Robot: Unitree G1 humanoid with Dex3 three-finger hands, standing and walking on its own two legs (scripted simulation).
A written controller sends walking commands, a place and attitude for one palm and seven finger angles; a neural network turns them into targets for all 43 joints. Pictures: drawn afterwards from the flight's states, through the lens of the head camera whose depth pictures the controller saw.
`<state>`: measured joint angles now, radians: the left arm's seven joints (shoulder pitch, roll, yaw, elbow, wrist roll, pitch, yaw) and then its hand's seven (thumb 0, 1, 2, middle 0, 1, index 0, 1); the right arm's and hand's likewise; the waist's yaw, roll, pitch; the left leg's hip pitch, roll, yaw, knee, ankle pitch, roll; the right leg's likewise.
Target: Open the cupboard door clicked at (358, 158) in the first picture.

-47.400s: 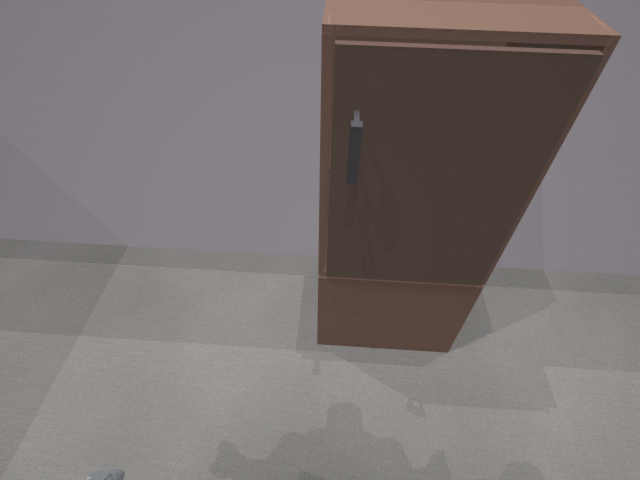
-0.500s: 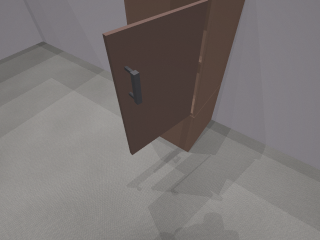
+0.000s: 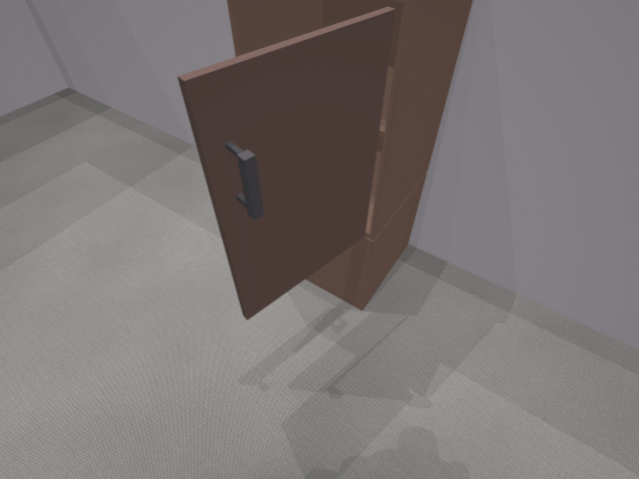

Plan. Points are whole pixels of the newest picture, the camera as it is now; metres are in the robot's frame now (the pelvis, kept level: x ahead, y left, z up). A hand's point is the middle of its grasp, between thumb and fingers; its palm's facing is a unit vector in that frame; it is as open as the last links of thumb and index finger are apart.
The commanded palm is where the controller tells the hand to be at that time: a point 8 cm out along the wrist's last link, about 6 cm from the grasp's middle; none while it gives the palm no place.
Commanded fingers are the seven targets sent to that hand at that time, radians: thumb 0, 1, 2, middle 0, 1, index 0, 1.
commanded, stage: look to check the result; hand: left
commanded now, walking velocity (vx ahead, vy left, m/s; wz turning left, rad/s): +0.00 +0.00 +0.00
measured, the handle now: (244, 180) +0.53 +0.15 +0.08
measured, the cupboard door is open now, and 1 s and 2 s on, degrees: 76 76 76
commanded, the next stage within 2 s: stand and wait in 0.52 s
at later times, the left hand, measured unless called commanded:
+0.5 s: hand out of the picture -0.03 +0.15 -0.18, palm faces +0.06 -0.98 -0.18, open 7.3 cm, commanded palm none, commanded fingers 0.00 0.90 0.90 -0.20 -0.30 -0.20 -0.30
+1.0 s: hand out of the picture -0.02 +0.16 -0.17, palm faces +0.04 -0.98 -0.19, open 7.3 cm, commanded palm none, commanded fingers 0.00 0.90 0.90 -0.20 -0.30 -0.20 -0.30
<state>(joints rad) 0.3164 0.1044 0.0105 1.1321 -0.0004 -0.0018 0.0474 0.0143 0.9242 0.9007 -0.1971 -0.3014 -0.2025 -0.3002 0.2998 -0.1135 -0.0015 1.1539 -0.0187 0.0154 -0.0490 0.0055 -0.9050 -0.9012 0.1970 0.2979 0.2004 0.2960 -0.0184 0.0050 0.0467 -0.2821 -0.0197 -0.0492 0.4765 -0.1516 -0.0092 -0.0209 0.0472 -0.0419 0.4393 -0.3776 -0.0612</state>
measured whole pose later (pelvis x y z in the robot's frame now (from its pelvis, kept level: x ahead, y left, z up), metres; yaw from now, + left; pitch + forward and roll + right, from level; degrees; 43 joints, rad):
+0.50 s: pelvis +0.01 +0.00 +0.00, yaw -1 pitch -3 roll +1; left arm 0.35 0.11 0.01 1.14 0.00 0.00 0.05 0.01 0.91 0.90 -0.20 -0.30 -0.20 -0.30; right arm 0.25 -0.14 0.00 1.14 -0.01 0.02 -0.06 0.01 -0.91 -0.90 0.20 0.30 0.20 0.30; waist 0.00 0.00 0.06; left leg -0.26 -0.01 -0.04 0.48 -0.17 -0.02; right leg 0.01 0.06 -0.03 0.41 -0.38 -0.07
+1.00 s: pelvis +0.01 +0.00 +0.00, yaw -1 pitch -3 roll +0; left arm 0.33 0.12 0.01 1.14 0.00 0.00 0.05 0.01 0.91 0.90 -0.20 -0.30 -0.20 -0.30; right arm 0.27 -0.13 0.00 1.15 -0.02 0.02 -0.05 0.01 -0.91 -0.90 0.20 0.30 0.20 0.30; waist -0.01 0.00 0.06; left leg -0.25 -0.01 -0.04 0.45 -0.15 -0.01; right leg 0.01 0.05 -0.03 0.40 -0.36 -0.06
